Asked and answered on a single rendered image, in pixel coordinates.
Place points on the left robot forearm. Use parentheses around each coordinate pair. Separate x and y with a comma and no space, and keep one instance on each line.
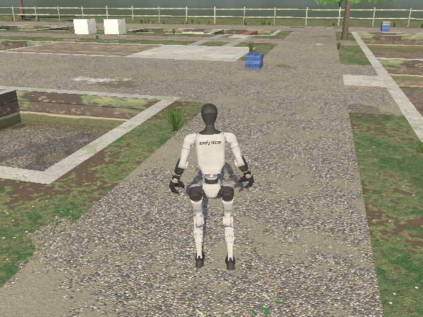
(177,173)

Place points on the robot shin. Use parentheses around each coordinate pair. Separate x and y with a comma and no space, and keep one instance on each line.
(198,237)
(229,238)

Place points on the left robot shin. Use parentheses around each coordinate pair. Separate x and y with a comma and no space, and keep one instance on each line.
(198,237)

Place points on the left robot hand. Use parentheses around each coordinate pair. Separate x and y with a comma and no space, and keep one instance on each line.
(172,185)

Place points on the right robot forearm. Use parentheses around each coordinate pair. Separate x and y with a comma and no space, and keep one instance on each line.
(245,169)

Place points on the robot right upper arm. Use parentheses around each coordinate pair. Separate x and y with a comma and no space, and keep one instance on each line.
(235,148)

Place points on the robot left upper arm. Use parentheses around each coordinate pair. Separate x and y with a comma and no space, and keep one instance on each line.
(185,150)

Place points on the right robot hand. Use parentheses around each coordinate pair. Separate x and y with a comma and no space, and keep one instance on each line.
(244,179)

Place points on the right robot shin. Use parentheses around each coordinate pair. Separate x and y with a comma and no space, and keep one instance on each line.
(229,238)

